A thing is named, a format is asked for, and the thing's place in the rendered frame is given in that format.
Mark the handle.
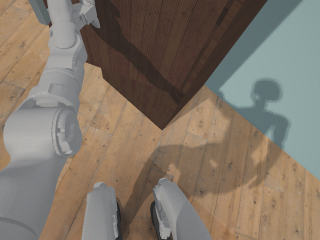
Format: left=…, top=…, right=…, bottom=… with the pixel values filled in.
left=28, top=0, right=51, bottom=26

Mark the cupboard door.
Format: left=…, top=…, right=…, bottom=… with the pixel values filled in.
left=43, top=0, right=228, bottom=95

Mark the left robot hand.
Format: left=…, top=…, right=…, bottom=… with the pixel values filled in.
left=47, top=0, right=101, bottom=30

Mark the robot left thigh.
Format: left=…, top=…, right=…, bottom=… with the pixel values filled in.
left=81, top=185, right=118, bottom=240

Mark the robot left forearm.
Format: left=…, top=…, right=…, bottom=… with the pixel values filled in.
left=3, top=21, right=88, bottom=154

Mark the robot right foot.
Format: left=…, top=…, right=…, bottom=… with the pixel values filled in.
left=150, top=201, right=172, bottom=240

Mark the left robot upper arm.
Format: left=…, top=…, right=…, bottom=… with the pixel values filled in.
left=0, top=107, right=83, bottom=240

